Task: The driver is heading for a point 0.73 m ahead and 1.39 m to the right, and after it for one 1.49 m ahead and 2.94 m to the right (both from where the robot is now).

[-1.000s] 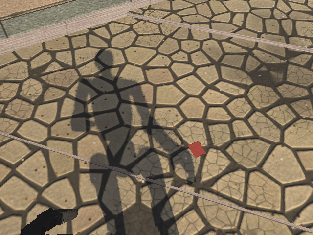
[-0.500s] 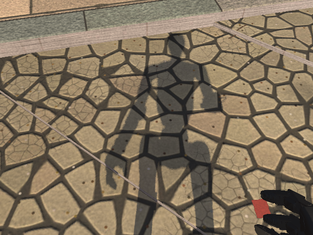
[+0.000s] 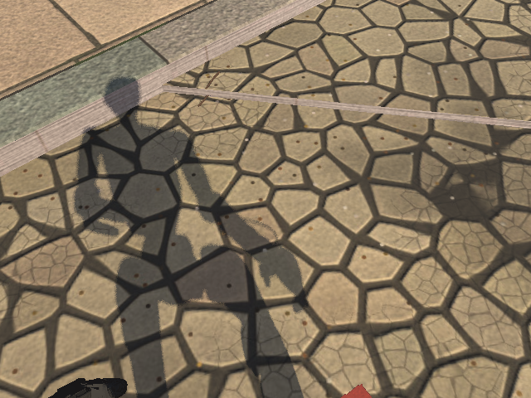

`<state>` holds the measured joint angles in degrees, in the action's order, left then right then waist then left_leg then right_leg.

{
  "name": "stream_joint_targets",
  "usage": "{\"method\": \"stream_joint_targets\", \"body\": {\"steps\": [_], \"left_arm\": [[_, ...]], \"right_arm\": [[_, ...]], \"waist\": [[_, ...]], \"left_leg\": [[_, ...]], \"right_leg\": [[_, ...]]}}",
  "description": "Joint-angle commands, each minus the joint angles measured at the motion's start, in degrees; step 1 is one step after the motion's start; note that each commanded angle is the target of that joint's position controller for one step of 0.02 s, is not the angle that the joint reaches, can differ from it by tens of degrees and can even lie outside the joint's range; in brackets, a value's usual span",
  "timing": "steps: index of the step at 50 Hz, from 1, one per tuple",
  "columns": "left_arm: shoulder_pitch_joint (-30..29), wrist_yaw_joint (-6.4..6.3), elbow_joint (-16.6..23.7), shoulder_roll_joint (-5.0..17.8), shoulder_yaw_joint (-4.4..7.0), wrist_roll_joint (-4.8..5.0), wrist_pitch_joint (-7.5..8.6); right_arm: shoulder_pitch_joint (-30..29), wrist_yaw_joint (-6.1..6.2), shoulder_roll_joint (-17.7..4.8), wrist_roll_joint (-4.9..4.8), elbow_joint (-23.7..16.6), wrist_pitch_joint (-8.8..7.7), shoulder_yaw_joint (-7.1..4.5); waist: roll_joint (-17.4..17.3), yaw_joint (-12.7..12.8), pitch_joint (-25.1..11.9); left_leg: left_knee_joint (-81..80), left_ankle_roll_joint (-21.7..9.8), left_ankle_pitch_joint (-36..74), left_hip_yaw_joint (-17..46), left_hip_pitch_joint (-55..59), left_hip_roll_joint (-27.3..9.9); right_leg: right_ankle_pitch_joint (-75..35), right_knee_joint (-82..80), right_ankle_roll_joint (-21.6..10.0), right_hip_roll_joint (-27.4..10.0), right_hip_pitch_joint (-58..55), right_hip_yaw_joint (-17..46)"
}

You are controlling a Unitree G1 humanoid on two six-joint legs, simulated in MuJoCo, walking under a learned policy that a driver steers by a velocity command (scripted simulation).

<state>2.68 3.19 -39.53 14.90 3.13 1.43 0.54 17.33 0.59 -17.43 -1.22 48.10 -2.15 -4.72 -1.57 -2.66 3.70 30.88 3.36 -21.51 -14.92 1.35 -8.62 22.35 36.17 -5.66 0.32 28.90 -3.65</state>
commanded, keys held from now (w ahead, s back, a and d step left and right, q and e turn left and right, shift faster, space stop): w+e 1.00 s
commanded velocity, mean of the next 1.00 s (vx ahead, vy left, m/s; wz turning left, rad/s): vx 0.50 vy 0.00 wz -0.59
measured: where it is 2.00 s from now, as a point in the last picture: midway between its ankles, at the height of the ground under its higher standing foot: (459, 248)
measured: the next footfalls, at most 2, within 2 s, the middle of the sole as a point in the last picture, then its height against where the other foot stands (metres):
left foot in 0.40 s outside the picture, level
right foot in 0.90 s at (395, 364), level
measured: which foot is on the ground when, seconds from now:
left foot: down 0.00-0.00, up 0.02-0.38, down 0.40-0.92, up 0.94-1.00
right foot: down 0.00-0.40, up 0.42-0.88, down 0.90-1.00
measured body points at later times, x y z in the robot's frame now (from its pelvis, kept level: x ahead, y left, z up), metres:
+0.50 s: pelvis +0.23 +0.01 +0.03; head +0.24 +0.01 +0.48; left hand +0.44 +0.24 -0.07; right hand +0.29 -0.30 -0.07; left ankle +0.32 +0.10 -0.69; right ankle +0.14 -0.09 -0.63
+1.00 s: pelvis +0.43 -0.15 +0.03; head +0.46 -0.19 +0.47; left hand +0.73 -0.04 -0.05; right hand +0.33 -0.44 -0.10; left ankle +0.40 +0.07 -0.59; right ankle +0.46 -0.26 -0.69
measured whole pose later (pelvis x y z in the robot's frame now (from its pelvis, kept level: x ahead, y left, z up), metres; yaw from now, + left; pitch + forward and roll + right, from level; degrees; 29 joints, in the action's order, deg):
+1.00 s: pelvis +0.43 -0.15 +0.03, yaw -36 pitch +1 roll +1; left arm 9.7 2.4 -34.6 17.4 4.1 1.3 1.5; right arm 13.6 -0.2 -18.7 -1.5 46.8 -4.8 -3.5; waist -0.6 -1.8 4.7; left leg 67.8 1.0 -25.4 -0.3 -16.2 -4.9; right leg 11.9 36.3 -5.3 2.7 25.5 -1.8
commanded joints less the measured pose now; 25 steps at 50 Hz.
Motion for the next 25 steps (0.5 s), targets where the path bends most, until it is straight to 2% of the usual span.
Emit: {"method": "stream_joint_targets", "body": {"steps": [1, 2, 3, 4, 5, 6, 7, 9, 10, 13, 14, 15, 17, 18, 19, 20, 21, 22, 23, 24, 25], "left_arm": [[23.09, -1.87, -2.58, 18.27, 6.91, 1.17, -0.65], [24.18, -1.53, -1.23, 15.34, 5.65, -0.4, 0.62], [19.75, -1.34, -0.51, 12.85, 4.72, -1.02, 1.8], [15.11, -1.32, 0.06, 10.44, 3.98, -0.6, 2.51], [11.19, -1.72, 0.63, 8.5, 3.35, -0.62, 2.68], [8.93, -2.09, 1.69, 7.6, 2.91, -1.21, 2.62], [8.16, -2.41, 2.35, 7.49, 2.77, -1.42, 2.59], [8.22, -3.24, 2.91, 8.73, 2.96, -1.21, 2.45], [8.83, -3.68, 2.96, 9.47, 3.15, -1.27, 2.31], [10.87, -4.55, 2.43, 10.72, 3.44, -0.63, 1.59], [11.57, -4.68, 2.21, 11.35, 3.67, -0.42, 1.54], [11.8, -4.49, 2.38, 11.58, 3.69, -0.84, 1.7], [10.06, -4.16, 2.8, 10.68, 3.48, -0.54, 2.07], [9.02, -4.07, 2.93, 10.07, 3.32, -0.54, 2.08], [7.54, -4.1, 3.32, 8.73, 2.93, -0.81, 2.0], [6.53, -4.05, 4.01, 6.4, 2.18, -1.61, 2.09], [8.09, -4.03, 4.51, 0.87, 0.58, -2.59, 2.0], [16.45, -4.0, 6.96, 1.39, 0.7, 1.55, 2.32], [15.53, -3.95, 5.6, 7.07, 1.81, 2.33, 2.18], [12.17, -3.65, 5.99, 9.44, 2.54, 1.47, 1.66], [11.72, -3.58, 5.49, 8.92, 2.7, 0.47, 1.06]], "right_arm": [[-0.86, -1.08, -2.95, 1.83, -7.19, -2.47, 0.83], [-6.88, -1.59, -4.75, -0.09, -8.9, -4.29, 0.77], [-10.97, -1.61, -5.81, -1.73, -10.03, -4.99, 0.4], [-11.58, -1.24, -6.06, -0.94, -9.97, -5.24, 0.33], [-11.18, -0.73, -6.2, 0.15, -9.03, -5.16, 0.07], [-9.79, -0.8, -6.01, 0.46, -8.38, -4.72, -0.13], [-9.32, -1.12, -5.58, 0.72, -7.92, -4.14, -0.18], [-9.4, -1.62, -4.42, 1.29, -7.84, -3.25, 0.07], [-11.0, -1.68, -4.0, 1.43, -8.22, -2.92, 0.29], [-17.56, -1.93, -1.82, 1.12, -10.22, -2.25, 1.48], [-19.04, -2.03, -2.32, 0.84, -10.55, -2.21, 1.33], [-18.13, -2.21, -3.76, 0.56, -10.37, -2.29, 0.76], [-15.23, -2.09, -6.31, -0.21, -9.72, -2.38, -0.41], [-12.53, -1.88, -6.7, -0.34, -8.88, -2.46, -0.86], [-6.22, -1.55, -7.08, -0.25, -6.69, -2.62, -1.59], [3.42, -1.21, -8.0, 0.08, -3.68, -2.85, -2.54], [10.08, -1.29, -9.38, 0.8, -2.37, -2.99, -2.55], [2.2, -2.06, -12.45, 3.2, -4.25, -3.41, -2.07], [-5.56, -1.93, -7.71, 1.69, -6.51, -3.77, -1.18], [-8.51, -1.49, -4.37, 0.79, -6.66, -3.55, -0.13], [-9.28, -1.38, -3.57, 1.12, -6.27, -3.52, 0.16]], "waist": [[14.67, 9.67, -21.67], [6.91, 11.74, -25.5], [3.25, 10.51, -17.36], [1.81, 7.73, -12.23], [2.82, 5.54, -9.96], [4.12, 3.66, -8.7], [4.26, 2.77, -8.02], [4.64, 1.75, -6.92], [5.33, 2.11, -6.14], [7.57, 3.58, -4.55], [7.97, 3.91, -4.47], [8.81, 3.21, -6.16], [9.81, 0.74, -5.93], [10.04, -1.12, -5.71], [9.72, -4.4, -7.07], [5.99, -8.75, -11.39], [-5.12, -9.03, -14.5], [-20.41, 0.68, -10.82], [-12.48, 1.5, -3.65], [-7.59, 1.94, 0.83], [-3.44, 2.73, 1.06]], "left_leg": [[43.92, -0.28, -8.63, 7.31, -40.82, 5.23], [47.32, -1.75, -9.69, 18.53, -44.04, 6.05], [43.79, -3.01, -5.73, 19.17, -46.51, 4.22], [38.51, -3.47, -2.47, 19.21, -44.42, 2.22], [34.42, -3.32, -1.13, 18.84, -40.97, 1.13], [32.17, -2.93, 0.45, 18.94, -37.57, 0.92], [30.77, -2.17, 2.15, 18.0, -35.27, 1.73], [26.46, -0.21, 5.98, 16.32, -33.26, 3.55], [23.74, 0.55, 8.53, 16.07, -33.32, 4.31], [10.28, 1.88, 12.1, 15.4, -29.48, 6.98], [7.9, 2.2, 13.68, 15.44, -26.82, 7.65], [10.3, 1.91, 13.1, 13.92, -23.5, 8.44], [9.32, 0.81, 12.54, 15.54, -19.22, 7.24], [7.79, 0.29, 11.41, 15.02, -15.7, 7.34], [5.67, -0.41, 10.27, 13.9, -8.22, 8.37], [2.9, -1.74, 8.17, 15.86, 4.18, 6.92], [-1.53, -4.96, -2.17, 30.08, 13.49, -3.78], [-18.94, -14.28, -22.59, 62.69, 7.64, -13.94], [-22.84, -16.48, -31.1, 62.75, -1.16, -16.43], [-22.14, -15.73, -23.93, 52.67, -7.68, -14.46], [-21.39, -13.99, -15.93, 44.8, -11.37, -11.19]], "right_leg": [[-6.97, -10.56, -14.13, -13.76, -55.78, 30.42], [-3.76, -18.01, -15.56, -17.9, -53.32, 42.3], [-6.25, -19.26, -13.12, -17.17, -47.03, 37.79], [-9.81, -19.29, -11.01, -14.39, -39.0, 31.43], [-11.77, -20.02, -9.52, -12.15, -32.78, 26.82], [-11.85, -21.08, -9.14, -10.59, -27.69, 24.69], [-12.33, -22.24, -9.22, -9.86, -23.87, 23.83], [-13.22, -23.38, -9.57, -8.8, -18.58, 21.47], [-13.1, -23.34, -9.24, -8.47, -17.15, 20.89], [-11.18, -22.72, -7.23, -6.55, -13.56, 18.81], [-10.53, -22.26, -6.67, -6.27, -12.74, 19.13], [-10.33, -21.6, -6.81, -7.36, -12.6, 20.38], [-8.29, -19.44, -5.62, -8.24, -11.68, 22.78], [-8.49, -17.39, -4.8, -8.25, -11.1, 23.4], [-11.62, -11.66, -3.45, -6.65, -8.98, 22.54], [-14.67, 2.19, -0.93, -2.29, -3.8, 19.24], [8.13, 22.59, 1.82, 3.6, 5.44, 15.5], [10.51, 34.25, 1.56, 4.65, 18.65, 15.08], [5.13, 39.76, 1.75, -0.23, 19.74, 14.25], [0.97, 40.03, 2.16, -2.36, 18.54, 11.42], [-0.89, 39.76, 2.63, -3.9, 15.24, 11.17]]}}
